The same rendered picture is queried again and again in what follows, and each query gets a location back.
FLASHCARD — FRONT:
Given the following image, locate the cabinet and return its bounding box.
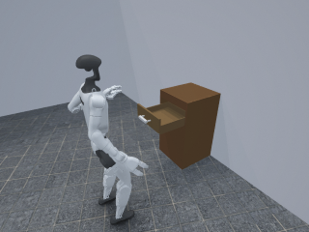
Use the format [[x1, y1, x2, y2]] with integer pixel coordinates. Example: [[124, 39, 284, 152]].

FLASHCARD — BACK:
[[159, 82, 221, 170]]

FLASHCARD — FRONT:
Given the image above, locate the right robot upper arm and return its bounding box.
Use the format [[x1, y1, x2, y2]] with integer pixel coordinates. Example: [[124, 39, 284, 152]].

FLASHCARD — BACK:
[[88, 93, 105, 141]]

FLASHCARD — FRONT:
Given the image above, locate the handle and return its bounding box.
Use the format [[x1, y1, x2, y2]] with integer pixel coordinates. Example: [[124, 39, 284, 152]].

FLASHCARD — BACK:
[[138, 115, 151, 124]]

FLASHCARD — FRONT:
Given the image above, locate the robot left hand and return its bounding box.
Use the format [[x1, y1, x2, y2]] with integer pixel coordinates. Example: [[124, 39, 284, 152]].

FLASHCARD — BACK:
[[103, 85, 122, 100]]

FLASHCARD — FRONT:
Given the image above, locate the robot right hand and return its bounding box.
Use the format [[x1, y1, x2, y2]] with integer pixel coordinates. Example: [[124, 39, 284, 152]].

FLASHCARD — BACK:
[[124, 156, 149, 176]]

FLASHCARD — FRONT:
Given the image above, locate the left robot upper arm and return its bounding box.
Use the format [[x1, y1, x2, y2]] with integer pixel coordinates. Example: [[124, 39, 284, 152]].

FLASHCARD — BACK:
[[68, 82, 85, 114]]

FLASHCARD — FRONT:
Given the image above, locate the robot torso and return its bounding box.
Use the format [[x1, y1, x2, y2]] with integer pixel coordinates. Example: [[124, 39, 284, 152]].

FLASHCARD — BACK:
[[79, 88, 110, 158]]

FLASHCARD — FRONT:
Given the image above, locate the humanoid robot head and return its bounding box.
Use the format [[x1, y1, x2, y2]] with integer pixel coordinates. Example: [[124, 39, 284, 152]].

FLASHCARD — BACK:
[[75, 54, 101, 94]]

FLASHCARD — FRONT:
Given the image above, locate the right robot forearm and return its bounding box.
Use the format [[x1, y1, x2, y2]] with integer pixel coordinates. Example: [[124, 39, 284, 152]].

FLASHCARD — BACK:
[[91, 131, 127, 163]]

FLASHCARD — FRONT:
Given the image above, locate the drawer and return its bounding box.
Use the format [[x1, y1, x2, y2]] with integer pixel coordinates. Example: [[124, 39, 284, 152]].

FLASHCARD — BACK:
[[137, 102, 186, 134]]

